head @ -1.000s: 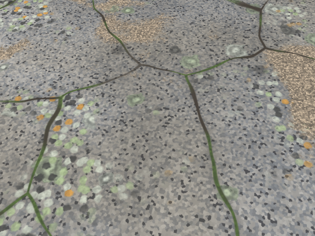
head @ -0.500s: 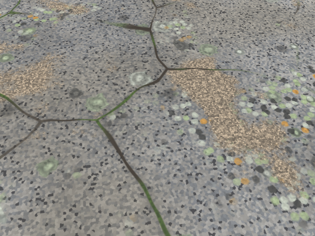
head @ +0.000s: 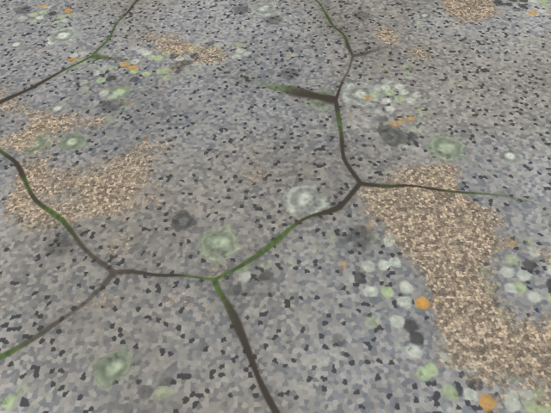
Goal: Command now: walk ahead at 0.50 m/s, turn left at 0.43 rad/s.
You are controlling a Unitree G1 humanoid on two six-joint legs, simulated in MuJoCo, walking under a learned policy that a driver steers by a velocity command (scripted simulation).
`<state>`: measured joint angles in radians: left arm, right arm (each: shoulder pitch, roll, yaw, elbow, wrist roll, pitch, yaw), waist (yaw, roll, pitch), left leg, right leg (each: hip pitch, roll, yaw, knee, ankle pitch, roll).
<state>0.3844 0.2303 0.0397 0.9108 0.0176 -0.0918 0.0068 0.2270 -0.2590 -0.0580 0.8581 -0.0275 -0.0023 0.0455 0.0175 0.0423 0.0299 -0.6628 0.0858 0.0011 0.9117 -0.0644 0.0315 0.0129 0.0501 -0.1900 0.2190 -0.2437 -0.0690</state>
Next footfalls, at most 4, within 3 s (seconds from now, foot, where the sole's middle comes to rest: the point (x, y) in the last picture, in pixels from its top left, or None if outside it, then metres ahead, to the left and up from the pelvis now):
0.20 left None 0.26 0.11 -0.78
0.72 right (292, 372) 0.60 0.02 -0.78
1.22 left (161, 343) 0.67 0.36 -0.78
1.76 right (175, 239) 1.01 0.38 -0.78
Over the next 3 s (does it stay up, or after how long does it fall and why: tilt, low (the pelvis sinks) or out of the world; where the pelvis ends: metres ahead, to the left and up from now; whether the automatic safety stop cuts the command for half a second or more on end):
stays up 1.47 0.49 0.00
